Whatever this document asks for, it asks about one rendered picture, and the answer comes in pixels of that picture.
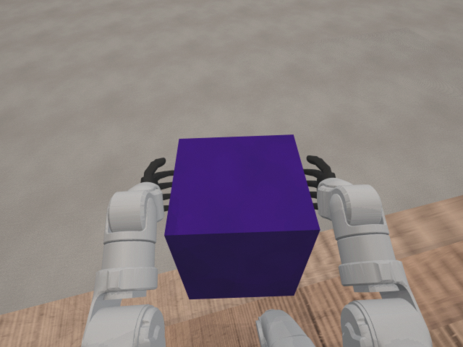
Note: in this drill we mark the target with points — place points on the right robot upper arm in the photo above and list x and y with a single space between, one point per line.
382 323

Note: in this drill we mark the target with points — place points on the robot right thigh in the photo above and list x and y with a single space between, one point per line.
277 329

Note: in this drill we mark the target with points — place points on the carton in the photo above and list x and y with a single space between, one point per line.
241 221

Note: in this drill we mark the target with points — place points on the right robot forearm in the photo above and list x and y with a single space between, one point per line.
367 258

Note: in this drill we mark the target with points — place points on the robot right hand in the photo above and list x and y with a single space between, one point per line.
324 173

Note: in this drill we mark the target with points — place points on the left robot forearm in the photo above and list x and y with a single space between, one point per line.
128 265

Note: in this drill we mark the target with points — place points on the robot left hand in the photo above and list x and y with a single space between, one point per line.
151 176

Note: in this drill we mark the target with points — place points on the left robot upper arm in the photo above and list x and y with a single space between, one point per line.
126 326

